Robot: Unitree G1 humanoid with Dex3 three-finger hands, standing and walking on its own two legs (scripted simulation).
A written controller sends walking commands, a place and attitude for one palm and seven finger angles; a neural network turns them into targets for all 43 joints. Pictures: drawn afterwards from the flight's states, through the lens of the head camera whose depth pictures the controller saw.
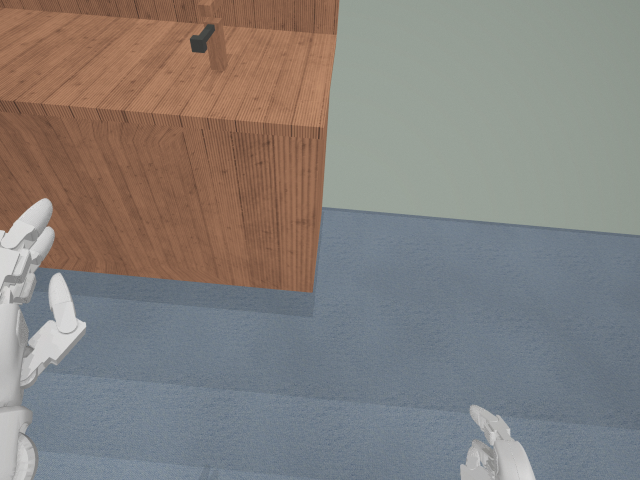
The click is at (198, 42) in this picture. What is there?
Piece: tap's lever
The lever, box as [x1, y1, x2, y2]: [190, 35, 206, 52]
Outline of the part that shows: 192,35 190,38 192,51 204,52 206,49 205,37 199,35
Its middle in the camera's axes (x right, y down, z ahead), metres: -0.28 -0.44 +0.87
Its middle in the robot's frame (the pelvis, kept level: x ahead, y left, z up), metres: +0.94 +0.34 +0.12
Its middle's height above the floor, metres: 0.89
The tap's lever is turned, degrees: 0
